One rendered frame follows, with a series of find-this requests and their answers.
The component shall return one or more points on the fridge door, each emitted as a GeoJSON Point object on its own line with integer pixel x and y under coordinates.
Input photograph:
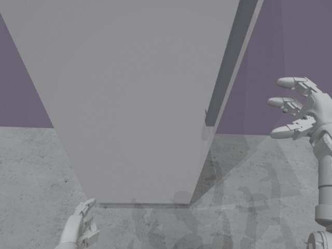
{"type": "Point", "coordinates": [125, 84]}

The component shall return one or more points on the robot right upper arm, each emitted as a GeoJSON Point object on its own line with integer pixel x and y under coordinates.
{"type": "Point", "coordinates": [319, 240]}

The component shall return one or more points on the right robot forearm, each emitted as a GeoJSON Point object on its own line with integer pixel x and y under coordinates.
{"type": "Point", "coordinates": [321, 141]}

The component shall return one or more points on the handle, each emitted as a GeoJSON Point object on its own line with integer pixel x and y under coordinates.
{"type": "Point", "coordinates": [237, 35]}

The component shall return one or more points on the left robot hand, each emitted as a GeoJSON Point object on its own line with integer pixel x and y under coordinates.
{"type": "Point", "coordinates": [74, 229]}

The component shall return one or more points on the right robot hand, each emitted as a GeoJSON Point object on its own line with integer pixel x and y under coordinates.
{"type": "Point", "coordinates": [318, 109]}

